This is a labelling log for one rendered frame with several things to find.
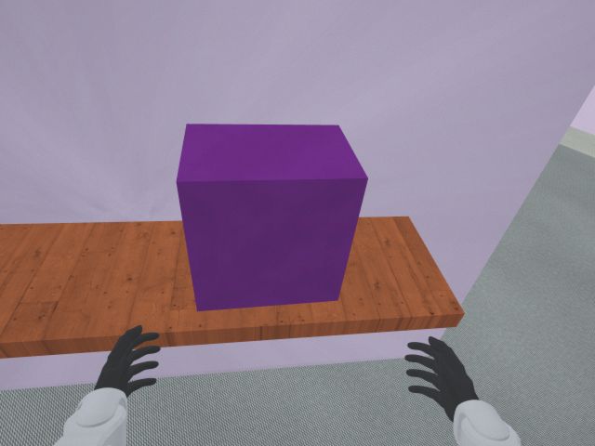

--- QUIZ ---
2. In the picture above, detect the robot right hand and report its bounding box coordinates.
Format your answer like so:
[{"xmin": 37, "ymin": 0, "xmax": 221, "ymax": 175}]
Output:
[{"xmin": 404, "ymin": 336, "xmax": 479, "ymax": 423}]

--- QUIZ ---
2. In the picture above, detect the table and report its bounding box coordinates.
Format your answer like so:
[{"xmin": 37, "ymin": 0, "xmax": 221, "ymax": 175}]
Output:
[{"xmin": 0, "ymin": 216, "xmax": 465, "ymax": 359}]

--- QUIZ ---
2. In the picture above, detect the robot left forearm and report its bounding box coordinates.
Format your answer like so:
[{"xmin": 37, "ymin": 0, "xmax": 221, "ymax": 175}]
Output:
[{"xmin": 53, "ymin": 387, "xmax": 128, "ymax": 446}]

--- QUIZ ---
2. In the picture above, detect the robot right forearm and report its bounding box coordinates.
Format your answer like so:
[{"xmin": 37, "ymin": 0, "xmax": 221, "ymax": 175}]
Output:
[{"xmin": 453, "ymin": 400, "xmax": 522, "ymax": 446}]

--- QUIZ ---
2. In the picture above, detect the carton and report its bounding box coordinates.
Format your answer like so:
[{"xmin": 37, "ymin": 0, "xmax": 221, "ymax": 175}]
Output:
[{"xmin": 177, "ymin": 124, "xmax": 368, "ymax": 311}]

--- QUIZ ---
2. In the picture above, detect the robot left hand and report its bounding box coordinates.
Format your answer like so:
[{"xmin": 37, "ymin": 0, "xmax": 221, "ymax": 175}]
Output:
[{"xmin": 94, "ymin": 325, "xmax": 161, "ymax": 398}]

